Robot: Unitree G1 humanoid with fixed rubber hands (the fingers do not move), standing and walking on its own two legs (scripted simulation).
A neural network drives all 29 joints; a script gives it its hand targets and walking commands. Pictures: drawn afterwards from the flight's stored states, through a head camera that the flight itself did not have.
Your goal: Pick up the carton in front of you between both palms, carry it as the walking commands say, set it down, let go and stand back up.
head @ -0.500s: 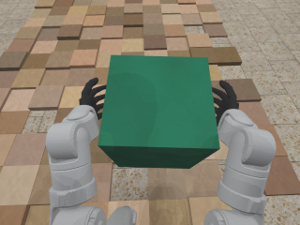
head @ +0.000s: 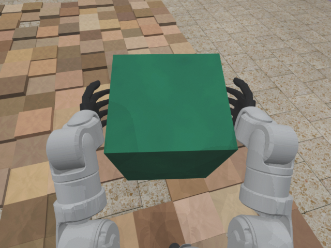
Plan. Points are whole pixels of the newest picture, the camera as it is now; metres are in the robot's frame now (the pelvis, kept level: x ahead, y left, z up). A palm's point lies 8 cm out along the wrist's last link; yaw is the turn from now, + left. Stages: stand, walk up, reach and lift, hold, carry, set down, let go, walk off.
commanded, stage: carry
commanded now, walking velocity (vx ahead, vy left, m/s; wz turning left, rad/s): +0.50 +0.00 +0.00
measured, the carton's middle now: (166, 126) +0.39 -0.04 +0.09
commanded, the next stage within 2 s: none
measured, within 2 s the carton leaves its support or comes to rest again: neither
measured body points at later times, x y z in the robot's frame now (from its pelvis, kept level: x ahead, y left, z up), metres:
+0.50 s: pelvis +0.34 +0.02 +0.01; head +0.42 +0.01 +0.45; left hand +0.74 +0.14 +0.13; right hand +0.70 -0.16 +0.13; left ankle +0.34 +0.09 -0.72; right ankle +0.27 -0.11 -0.64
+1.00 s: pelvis +0.69 -0.04 +0.01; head +0.74 -0.04 +0.46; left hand +1.02 +0.16 +0.10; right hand +1.05 -0.15 +0.10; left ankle +0.76 +0.09 -0.67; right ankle +0.66 -0.09 -0.73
